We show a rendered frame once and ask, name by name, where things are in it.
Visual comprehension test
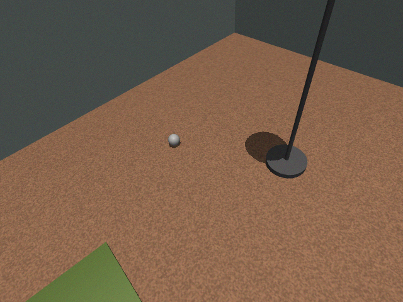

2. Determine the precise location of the ball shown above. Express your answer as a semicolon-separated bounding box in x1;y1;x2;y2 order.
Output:
168;134;180;146

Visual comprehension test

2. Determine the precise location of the floor lamp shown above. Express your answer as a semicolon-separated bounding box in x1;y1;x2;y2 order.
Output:
266;0;335;179

